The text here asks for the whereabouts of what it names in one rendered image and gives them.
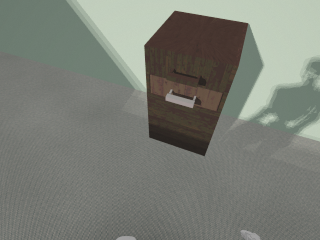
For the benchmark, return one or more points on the drawer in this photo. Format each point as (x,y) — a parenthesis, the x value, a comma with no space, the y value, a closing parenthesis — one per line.
(205,98)

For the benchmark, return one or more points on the robot right hand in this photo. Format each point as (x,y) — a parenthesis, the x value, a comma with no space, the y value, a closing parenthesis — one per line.
(247,235)

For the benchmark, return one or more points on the cabinet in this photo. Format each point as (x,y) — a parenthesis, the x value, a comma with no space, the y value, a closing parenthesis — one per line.
(197,46)

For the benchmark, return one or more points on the handle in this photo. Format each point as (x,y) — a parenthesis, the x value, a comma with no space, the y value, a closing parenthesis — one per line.
(180,100)
(181,79)

